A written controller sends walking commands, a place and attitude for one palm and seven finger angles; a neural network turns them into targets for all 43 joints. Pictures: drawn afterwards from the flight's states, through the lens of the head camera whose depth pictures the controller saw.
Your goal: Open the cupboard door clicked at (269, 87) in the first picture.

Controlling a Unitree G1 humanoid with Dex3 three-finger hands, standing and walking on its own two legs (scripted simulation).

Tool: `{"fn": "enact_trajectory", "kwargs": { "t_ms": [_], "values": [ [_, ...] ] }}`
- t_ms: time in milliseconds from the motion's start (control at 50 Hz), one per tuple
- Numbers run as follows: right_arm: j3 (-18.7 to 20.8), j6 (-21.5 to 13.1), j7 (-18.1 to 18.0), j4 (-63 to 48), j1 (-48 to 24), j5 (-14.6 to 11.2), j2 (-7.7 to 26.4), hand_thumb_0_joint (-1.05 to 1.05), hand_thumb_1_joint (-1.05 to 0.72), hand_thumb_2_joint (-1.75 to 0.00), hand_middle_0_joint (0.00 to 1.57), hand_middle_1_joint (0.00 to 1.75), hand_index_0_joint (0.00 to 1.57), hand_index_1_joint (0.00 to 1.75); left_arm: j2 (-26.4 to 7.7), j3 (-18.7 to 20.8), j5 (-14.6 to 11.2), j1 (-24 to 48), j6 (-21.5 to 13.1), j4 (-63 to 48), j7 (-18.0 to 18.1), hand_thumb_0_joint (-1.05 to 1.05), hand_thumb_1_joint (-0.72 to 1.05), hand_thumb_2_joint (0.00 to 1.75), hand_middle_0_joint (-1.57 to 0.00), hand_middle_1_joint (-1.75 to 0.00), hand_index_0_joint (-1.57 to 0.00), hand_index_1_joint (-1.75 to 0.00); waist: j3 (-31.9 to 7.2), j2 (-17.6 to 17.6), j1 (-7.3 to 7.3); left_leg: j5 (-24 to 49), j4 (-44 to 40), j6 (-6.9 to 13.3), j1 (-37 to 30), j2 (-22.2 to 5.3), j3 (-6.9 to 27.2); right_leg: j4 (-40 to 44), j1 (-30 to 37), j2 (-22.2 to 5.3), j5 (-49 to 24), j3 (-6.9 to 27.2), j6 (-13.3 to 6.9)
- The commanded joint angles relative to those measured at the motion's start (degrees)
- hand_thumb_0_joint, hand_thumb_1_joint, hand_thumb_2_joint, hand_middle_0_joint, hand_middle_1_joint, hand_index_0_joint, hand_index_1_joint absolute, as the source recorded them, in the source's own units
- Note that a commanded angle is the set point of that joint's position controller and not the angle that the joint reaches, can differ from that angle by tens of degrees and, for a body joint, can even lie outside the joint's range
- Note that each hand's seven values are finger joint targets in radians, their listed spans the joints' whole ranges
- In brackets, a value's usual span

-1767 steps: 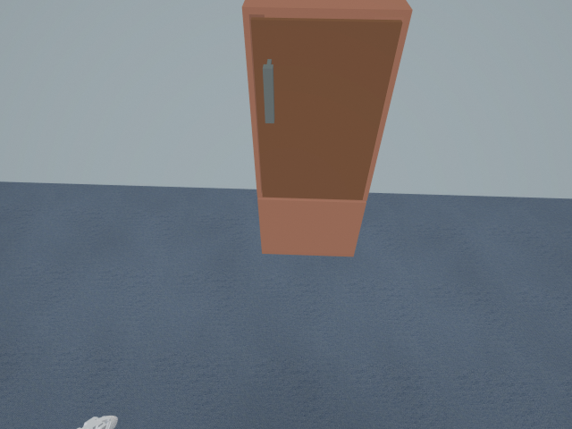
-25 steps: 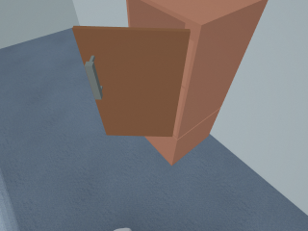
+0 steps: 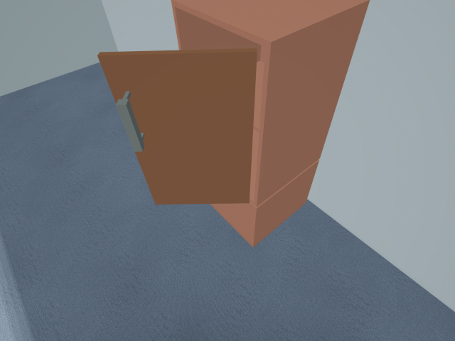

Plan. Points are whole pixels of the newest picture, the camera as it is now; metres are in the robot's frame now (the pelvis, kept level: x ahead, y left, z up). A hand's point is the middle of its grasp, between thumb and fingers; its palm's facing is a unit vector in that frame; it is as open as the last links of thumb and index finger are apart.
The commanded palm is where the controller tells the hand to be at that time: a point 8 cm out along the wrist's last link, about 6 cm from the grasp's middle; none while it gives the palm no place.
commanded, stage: come to a stop and stand still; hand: left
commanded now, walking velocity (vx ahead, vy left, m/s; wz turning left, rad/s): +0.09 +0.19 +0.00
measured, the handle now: (133, 121) +0.62 +0.30 +0.02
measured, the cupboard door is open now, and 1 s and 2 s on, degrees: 49 49 49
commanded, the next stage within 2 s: look again from close up in 0.88 s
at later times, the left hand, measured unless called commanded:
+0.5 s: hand out of the picture +0.01 +0.20 -0.18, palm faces +0.06 -0.98 -0.17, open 7.4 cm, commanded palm none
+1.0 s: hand out of the picture -0.03 +0.20 -0.18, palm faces +0.04 -0.99 -0.15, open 7.4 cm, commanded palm none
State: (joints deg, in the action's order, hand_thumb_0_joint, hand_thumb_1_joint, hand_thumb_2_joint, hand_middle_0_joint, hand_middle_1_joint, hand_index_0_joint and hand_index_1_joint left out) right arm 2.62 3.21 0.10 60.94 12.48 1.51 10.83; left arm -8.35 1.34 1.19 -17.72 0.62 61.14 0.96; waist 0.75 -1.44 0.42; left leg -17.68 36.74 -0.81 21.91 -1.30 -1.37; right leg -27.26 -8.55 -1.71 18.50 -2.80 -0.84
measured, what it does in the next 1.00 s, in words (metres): steps on the spot: left foot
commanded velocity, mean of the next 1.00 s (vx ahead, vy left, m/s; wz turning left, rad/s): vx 0.00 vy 0.02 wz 0.00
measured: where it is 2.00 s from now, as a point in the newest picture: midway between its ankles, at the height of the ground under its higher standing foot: outside the picture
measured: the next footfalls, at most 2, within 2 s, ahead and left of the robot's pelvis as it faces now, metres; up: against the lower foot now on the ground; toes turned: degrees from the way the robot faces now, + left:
left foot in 0.18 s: +0.03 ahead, +0.13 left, +0.00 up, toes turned +3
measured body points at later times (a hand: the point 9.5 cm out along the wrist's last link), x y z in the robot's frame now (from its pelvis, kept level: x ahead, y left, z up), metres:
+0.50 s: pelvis +0.01 +0.03 +0.00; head +0.02 +0.04 +0.45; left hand +0.01 +0.25 -0.17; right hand +0.02 -0.20 -0.16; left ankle -0.01 +0.13 -0.74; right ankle -0.04 -0.11 -0.74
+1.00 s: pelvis +0.00 +0.04 +0.00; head +0.02 +0.06 +0.45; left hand -0.03 +0.25 -0.17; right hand -0.02 -0.17 -0.16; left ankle -0.01 +0.13 -0.74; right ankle -0.04 -0.11 -0.74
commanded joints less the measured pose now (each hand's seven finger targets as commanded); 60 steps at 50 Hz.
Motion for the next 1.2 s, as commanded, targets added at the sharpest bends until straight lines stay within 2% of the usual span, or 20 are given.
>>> {"fn": "enact_trajectory", "kwargs": {
  "t_ms": [0,40,100,140,160,180,200,240,260,400,700,940,960,980,1000,1020,1040,1080,1120,1180],
  "values": [
    [0.4,-2.5,-0.2,-1.6,0.7,-0.3,2.7,0.00,-0.90,-0.90,0.20,0.30,0.20,0.30,-8.4,1.3,-0.1,0.5,-2.4,-2.3,0.3,0.00,0.90,0.90,-0.20,-0.30,-0.20,-0.30,7.0,10.3,-0.09,-0.6,2.4,-0.4,0.9,-0.1,0.1,15.1,-3.9,-13.2,-6.0,11.3,-6.1],
    [0.3,-2.7,-0.5,-1.6,0.0,-0.5,2.9,0.00,-0.90,-0.90,0.20,0.30,0.20,0.30,-8.9,1.7,0.0,-2.0,-2.7,-1.1,0.6,0.00,0.90,0.90,-0.20,-0.30,-0.20,-0.30,6.1,9.3,1.29,-2.7,0.1,-0.9,1.6,-0.1,-0.2,12.2,0.7,-15.0,-17.0,11.4,-7.0],
    [-0.2,-3.3,-1.2,-0.8,2.0,-0.8,2.4,0.00,-0.90,-0.90,0.20,0.30,0.20,0.30,-9.0,2.1,-0.1,-3.3,-2.5,0.3,1.0,0.00,0.90,0.90,-0.20,-0.30,-0.20,-0.30,1.6,9.6,1.35,-0.4,-8.9,-0.8,-3.2,0.5,-0.6,5.5,6.2,-14.6,-32.5,9.6,-6.5],
    [-0.3,-4.0,-1.6,0.7,4.3,-1.0,2.9,0.00,-0.90,-0.90,0.20,0.30,0.20,0.30,-7.8,2.0,-0.6,-2.7,-2.2,0.7,1.2,0.00,0.90,0.90,-0.20,-0.30,-0.20,-0.30,-1.2,8.4,0.86,15.3,-14.5,0.3,-11.6,-0.9,0.4,0.6,4.1,-10.5,-34.9,5.7,-3.3],
    [-0.2,-4.3,-2.1,1.3,5.6,-0.8,4.2,0.00,-0.90,-0.90,0.20,0.30,0.20,0.30,-6.7,1.7,-0.9,-3.0,-2.1,0.8,1.2,0.00,0.90,0.90,-0.20,-0.30,-0.20,-0.30,-3.6,4.9,0.78,26.7,-12.3,1.4,-16.3,-3.7,1.7,-0.8,2.1,-8.4,-32.4,3.8,-1.8],
    [-0.1,-4.2,-2.5,1.8,6.6,-0.8,5.1,0.00,-0.90,-0.90,0.20,0.30,0.20,0.30,-5.7,1.5,-1.0,-3.4,-1.9,1.0,1.4,0.00,0.90,0.90,-0.20,-0.30,-0.20,-0.30,-5.4,2.4,0.68,32.9,-9.4,2.3,-19.3,-5.6,2.5,-0.1,0.2,-7.2,-26.9,3.2,-1.2],
    [0.1,-3.9,-2.6,2.1,7.2,-0.7,5.2,0.00,-0.90,-0.90,0.20,0.30,0.20,0.30,-5.0,1.5,-0.6,-3.1,-1.6,1.1,1.8,0.00,0.90,0.90,-0.20,-0.30,-0.20,-0.30,-3.8,3.5,0.35,31.1,-8.8,2.6,-18.2,-6.4,2.2,1.5,-0.9,-6.4,-21.7,3.1,-1.2],
    [-0.4,-3.8,-3.1,2.8,6.7,-0.8,4.3,0.00,-0.90,-0.90,0.20,0.30,0.20,0.30,-4.9,1.1,-0.7,-1.4,-1.0,1.4,1.6,0.00,0.90,0.90,-0.20,-0.30,-0.20,-0.30,-2.7,-2.7,0.12,32.5,-9.9,3.0,-17.9,-5.7,3.0,1.4,-0.8,-5.7,-18.8,2.5,-0.7],
    [-0.5,-3.8,-3.2,2.8,7.1,-0.8,4.1,0.00,-0.90,-0.90,0.20,0.30,0.20,0.30,-4.7,1.0,-0.7,-0.9,-0.8,1.5,1.6,0.00,0.90,0.90,-0.20,-0.30,-0.20,-0.30,-1.8,-2.8,-0.16,33.0,-10.7,3.4,-17.1,-5.9,3.7,1.4,-0.6,-5.1,-16.4,1.6,-0.3],
    [-1.1,-3.8,-3.1,2.9,5.8,-0.8,3.3,0.00,-0.90,-0.90,0.20,0.30,0.20,0.30,-4.3,0.1,-0.7,-1.1,-0.6,3.0,1.2,0.00,0.90,0.90,-0.20,-0.30,-0.20,-0.30,3.8,1.9,0.10,19.2,-15.1,2.6,-12.7,-4.6,4.3,6.1,-0.3,-5.1,-11.5,2.8,-0.1],
    [-1.6,-4.5,-2.9,3.8,7.1,-0.9,3.2,0.00,-0.90,-0.90,0.20,0.30,0.20,0.30,-4.6,-0.3,-0.7,-1.9,-0.5,3.3,1.1,0.00,0.90,0.90,-0.20,-0.30,-0.20,-0.30,4.1,0.8,0.17,16.7,-18.7,2.6,-12.5,-4.5,4.6,7.0,0.6,-5.0,-9.4,2.3,0.6],
    [-1.6,-4.7,-3.1,4.5,8.7,-1.1,2.0,0.00,-0.90,-0.90,0.20,0.30,0.20,0.30,-3.3,-0.3,-0.6,-4.2,-0.9,4.2,1.3,0.00,0.90,0.90,-0.20,-0.30,-0.20,-0.30,3.3,2.4,0.04,16.9,-18.0,2.9,-13.4,-4.4,4.1,7.4,0.5,-5.0,-10.2,2.1,0.7],
    [-2.0,-5.7,-1.9,-0.1,4.6,-1.8,5.2,0.00,-0.90,-0.90,0.20,0.30,0.20,0.30,-5.2,-1.4,0.5,-4.7,-2.8,4.0,3.6,0.00,0.90,0.90,-0.20,-0.30,-0.20,-0.30,3.3,-2.5,0.28,36.3,-7.7,1.3,-10.9,-5.4,4.2,5.3,-2.7,-5.9,-21.8,4.4,0.6],
    [-1.7,-5.6,-1.6,-1.0,7.3,-0.9,3.3,0.00,-0.90,-0.90,0.20,0.30,0.20,0.30,-6.5,-0.7,-0.2,-4.6,-2.8,1.8,3.2,0.00,0.90,0.90,-0.20,-0.30,-0.20,-0.30,0.8,-4.6,-0.96,22.0,-9.4,1.7,-10.4,-4.3,4.2,3.5,-1.1,-5.8,-10.4,3.1,-0.8],
    [-1.7,-5.5,-1.8,-0.8,7.7,-0.9,3.1,0.00,-0.90,-0.90,0.20,0.30,0.20,0.30,-5.6,-0.8,-0.1,-3.6,-2.1,1.5,2.6,0.00,0.90,0.90,-0.20,-0.30,-0.20,-0.30,2.4,-6.6,-0.89,16.6,-12.4,2.5,-8.1,-4.4,5.1,2.3,-2.3,-4.5,-4.2,2.3,-1.1],
    [-1.9,-5.5,-1.7,-1.1,8.8,-0.8,3.5,0.00,-0.90,-0.90,0.20,0.30,0.20,0.30,-5.0,-1.2,-0.1,-4.8,-2.0,1.8,2.3,0.00,0.90,0.90,-0.20,-0.30,-0.20,-0.30,1.1,-6.4,-0.80,13.8,-13.6,3.2,-7.5,-5.1,6.7,1.3,-2.2,-3.1,-1.7,1.6,-1.0],
    [-1.9,-5.6,-1.7,-1.7,8.6,-0.7,3.5,0.00,-0.90,-0.90,0.20,0.30,0.20,0.30,-4.7,-1.0,0.0,-4.9,-2.2,1.5,2.1,0.00,0.90,0.90,-0.20,-0.30,-0.20,-0.30,-0.6,-9.1,-0.31,16.8,-13.6,3.7,-8.3,-5.3,7.0,-0.2,-1.5,-2.7,-3.0,0.9,-0.9],
    [-1.9,-5.7,-1.9,-2.3,8.2,-0.9,3.4,0.00,-0.90,-0.90,0.20,0.30,0.20,0.30,-4.1,-1.2,-0.2,-5.5,-2.4,1.6,1.9,0.00,0.90,0.90,-0.20,-0.30,-0.20,-0.30,-1.7,-3.7,-0.27,19.0,-12.3,4.4,-10.3,-5.3,6.4,0.5,-1.8,-2.9,-4.8,1.1,-0.8],
    [-1.9,-5.5,-1.9,-2.6,8.5,-1.0,3.5,0.00,-0.90,-0.90,0.20,0.30,0.20,0.30,-3.7,-1.4,-0.3,-4.4,-2.2,1.4,1.9,0.00,0.90,0.90,-0.20,-0.30,-0.20,-0.30,0.7,2.2,-0.71,15.0,-12.4,4.4,-9.3,-4.8,5.7,1.6,-3.1,-3.5,-5.2,1.8,-0.8],
    [-2.0,-5.3,-1.7,-2.2,7.9,-0.9,3.9,0.00,-0.90,-0.90,0.20,0.30,0.20,0.30,-4.2,-1.3,-0.3,-3.6,-2.0,0.9,1.7,0.00,0.90,0.90,-0.20,-0.30,-0.20,-0.30,4.0,2.8,-0.66,10.7,-14.4,4.2,-7.8,-4.4,5.4,1.8,-4.7,-3.5,-4.0,2.3,-0.5]
  ]
}}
